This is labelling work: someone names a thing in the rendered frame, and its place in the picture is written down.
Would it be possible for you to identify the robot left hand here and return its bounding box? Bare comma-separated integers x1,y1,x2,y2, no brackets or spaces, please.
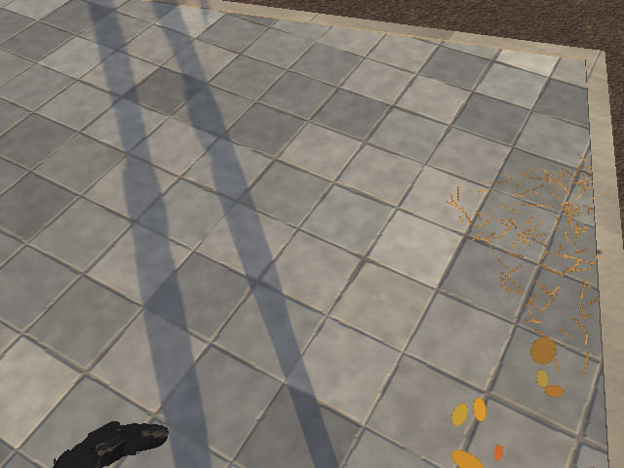
53,421,169,468

